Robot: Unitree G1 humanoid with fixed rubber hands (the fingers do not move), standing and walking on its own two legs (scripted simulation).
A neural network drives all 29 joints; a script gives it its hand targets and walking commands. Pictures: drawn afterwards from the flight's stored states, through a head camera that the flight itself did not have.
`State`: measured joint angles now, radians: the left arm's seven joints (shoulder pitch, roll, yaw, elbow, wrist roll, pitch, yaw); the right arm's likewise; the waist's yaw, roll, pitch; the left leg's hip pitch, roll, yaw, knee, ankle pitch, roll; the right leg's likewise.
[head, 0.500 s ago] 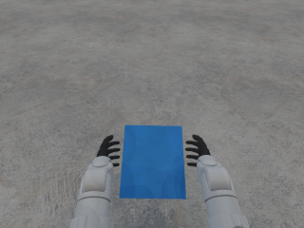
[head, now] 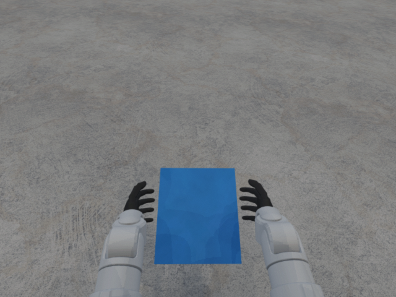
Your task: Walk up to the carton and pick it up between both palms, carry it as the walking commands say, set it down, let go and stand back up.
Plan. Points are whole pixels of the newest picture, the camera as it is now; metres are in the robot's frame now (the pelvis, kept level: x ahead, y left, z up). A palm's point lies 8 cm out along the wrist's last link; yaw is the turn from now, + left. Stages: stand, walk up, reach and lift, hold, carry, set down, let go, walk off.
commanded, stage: carry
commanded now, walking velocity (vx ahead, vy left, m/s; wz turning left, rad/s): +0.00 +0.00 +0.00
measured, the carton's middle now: (197, 217) +0.35 +0.00 -0.09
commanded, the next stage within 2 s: none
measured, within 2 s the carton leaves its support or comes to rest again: neither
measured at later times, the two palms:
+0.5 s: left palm (149, 222) +0.28 +0.10 +0.03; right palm (284, 231) +0.25 -0.17 +0.02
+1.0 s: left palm (170, 218) +0.28 +0.06 +0.04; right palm (308, 232) +0.25 -0.21 +0.03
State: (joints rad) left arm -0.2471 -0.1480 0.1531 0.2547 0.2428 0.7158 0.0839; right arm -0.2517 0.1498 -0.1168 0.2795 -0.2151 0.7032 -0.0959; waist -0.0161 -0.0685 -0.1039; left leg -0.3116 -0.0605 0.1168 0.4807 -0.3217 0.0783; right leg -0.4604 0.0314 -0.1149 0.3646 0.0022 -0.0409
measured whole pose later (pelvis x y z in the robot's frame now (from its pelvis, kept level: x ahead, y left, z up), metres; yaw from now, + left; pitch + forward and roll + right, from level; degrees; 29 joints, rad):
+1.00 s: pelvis -0.04 -0.04 +0.00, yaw -4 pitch +5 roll +2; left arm -0.29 -0.16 0.18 0.27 0.27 0.71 0.07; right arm -0.28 0.16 -0.16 0.26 -0.20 0.71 -0.08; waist -0.04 -0.03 -0.13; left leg -0.39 0.04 0.14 0.54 -0.27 0.01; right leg -0.47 0.05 -0.09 0.40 -0.02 -0.05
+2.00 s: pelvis +0.02 +0.02 +0.00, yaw -5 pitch +6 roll +0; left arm -0.27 -0.15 0.15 0.26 0.26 0.73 0.08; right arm -0.26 0.15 -0.15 0.25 -0.22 0.72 -0.06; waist -0.04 0.00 -0.17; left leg -0.33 -0.02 0.17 0.55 -0.33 0.08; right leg -0.48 -0.01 -0.06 0.52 -0.15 -0.02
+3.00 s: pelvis +0.05 +0.00 +0.00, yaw -5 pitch +6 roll +0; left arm -0.25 -0.15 0.14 0.24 0.25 0.74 0.08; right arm -0.25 0.15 -0.13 0.23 -0.22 0.73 -0.07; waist -0.03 0.00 -0.16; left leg -0.27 0.01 0.16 0.53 -0.37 0.05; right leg -0.42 0.02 -0.07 0.52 -0.20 -0.05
